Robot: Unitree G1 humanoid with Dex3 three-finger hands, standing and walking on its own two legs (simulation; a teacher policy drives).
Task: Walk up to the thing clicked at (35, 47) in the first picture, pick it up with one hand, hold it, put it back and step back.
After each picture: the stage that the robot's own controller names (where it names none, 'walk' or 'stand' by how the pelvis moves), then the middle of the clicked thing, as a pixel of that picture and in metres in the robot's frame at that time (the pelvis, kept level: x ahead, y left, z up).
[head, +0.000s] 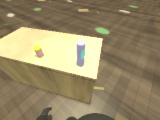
stand; (38, 51) +0.60 +0.57 -0.03
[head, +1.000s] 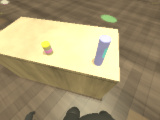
walk; (47, 48) +0.55 +0.40 +0.00
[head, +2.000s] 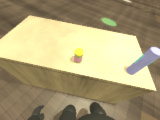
walk; (78, 56) +0.49 +0.13 +0.00
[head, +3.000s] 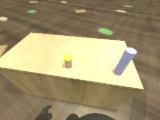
stand; (68, 61) +0.50 +0.24 -0.02
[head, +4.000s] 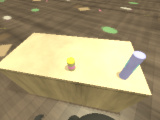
stand; (71, 64) +0.47 +0.21 -0.02
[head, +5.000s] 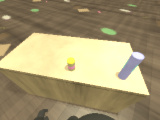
stand; (71, 64) +0.47 +0.20 -0.03
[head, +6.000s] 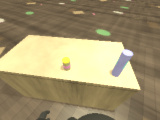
stand; (66, 64) +0.49 +0.24 -0.03
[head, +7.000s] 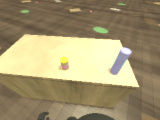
stand; (64, 63) +0.48 +0.25 -0.03
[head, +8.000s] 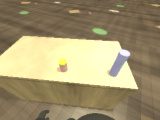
stand; (63, 65) +0.47 +0.26 -0.03
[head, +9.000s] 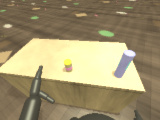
rise first; (68, 65) +0.47 +0.25 -0.03
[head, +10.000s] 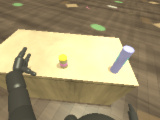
go down; (63, 61) +0.48 +0.23 -0.02
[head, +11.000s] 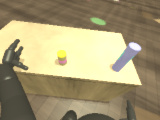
go down; (62, 58) +0.48 +0.23 +0.00
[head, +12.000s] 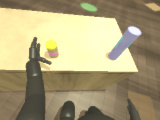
close in; (52, 49) +0.49 +0.25 +0.04
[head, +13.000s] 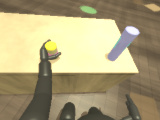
close; (52, 51) +0.48 +0.25 +0.05
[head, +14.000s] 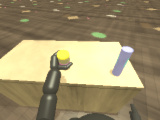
lift; (64, 60) +0.35 +0.18 +0.19
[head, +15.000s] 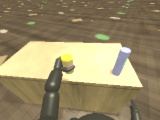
lift; (68, 64) +0.35 +0.17 +0.17
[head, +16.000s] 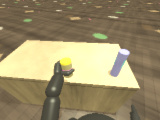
hold; (67, 67) +0.34 +0.18 +0.14
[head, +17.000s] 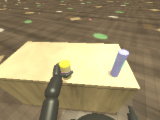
hold; (65, 70) +0.34 +0.18 +0.12
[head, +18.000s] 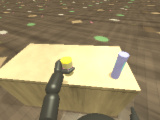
crouch; (67, 66) +0.34 +0.18 +0.15
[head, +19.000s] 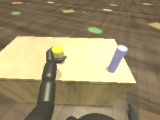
crouch; (59, 55) +0.42 +0.23 +0.15
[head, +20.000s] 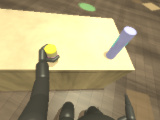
lower; (52, 54) +0.46 +0.24 +0.03
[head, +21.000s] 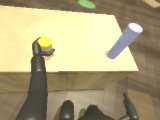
lower; (46, 47) +0.49 +0.27 +0.06
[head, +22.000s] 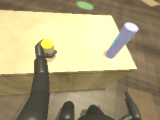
lower; (49, 49) +0.49 +0.25 +0.05
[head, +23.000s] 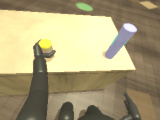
lower; (47, 49) +0.49 +0.26 +0.06
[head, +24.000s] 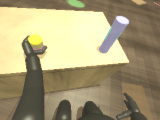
rest; (37, 45) +0.51 +0.28 +0.07
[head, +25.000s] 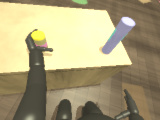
withdraw; (40, 42) +0.53 +0.27 +0.06
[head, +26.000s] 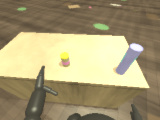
sink last; (65, 59) +0.48 +0.25 +0.02
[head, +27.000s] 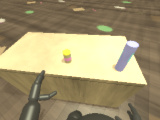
stand; (67, 56) +0.52 +0.27 +0.02
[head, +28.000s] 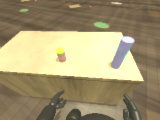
stand; (61, 55) +0.52 +0.28 +0.04
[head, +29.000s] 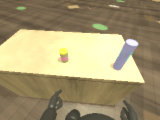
stand; (64, 55) +0.52 +0.26 +0.03
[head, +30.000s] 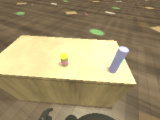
stand; (64, 60) +0.52 +0.27 -0.02
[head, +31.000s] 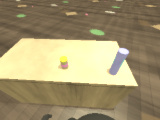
stand; (64, 63) +0.51 +0.26 -0.03
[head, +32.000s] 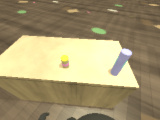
stand; (65, 62) +0.50 +0.25 -0.03
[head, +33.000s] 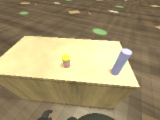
stand; (66, 61) +0.52 +0.25 -0.03
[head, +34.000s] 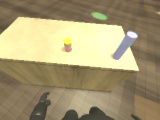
stand; (67, 45) +0.60 +0.25 -0.02
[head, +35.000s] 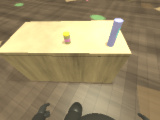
walk; (67, 38) +0.75 +0.30 +0.00
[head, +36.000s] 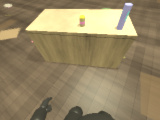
walk; (82, 21) +1.07 +0.18 +0.00
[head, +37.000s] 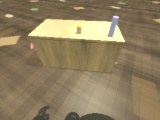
stand; (79, 29) +1.15 +0.25 -0.01
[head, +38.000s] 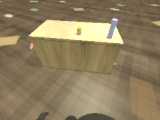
stand; (79, 30) +1.16 +0.24 -0.03
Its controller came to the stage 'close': yes
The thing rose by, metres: 0.24
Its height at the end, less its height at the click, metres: +0.00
